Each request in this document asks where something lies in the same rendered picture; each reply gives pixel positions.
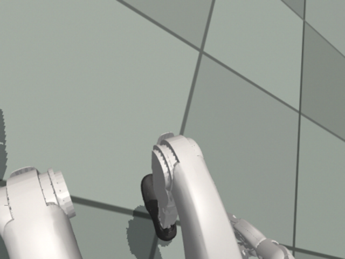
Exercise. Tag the right robot foot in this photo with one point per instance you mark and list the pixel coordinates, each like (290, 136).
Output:
(151, 204)

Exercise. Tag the right robot arm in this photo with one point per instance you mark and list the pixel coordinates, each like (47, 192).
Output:
(271, 249)

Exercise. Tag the right robot hand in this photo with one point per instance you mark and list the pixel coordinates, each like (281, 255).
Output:
(248, 234)

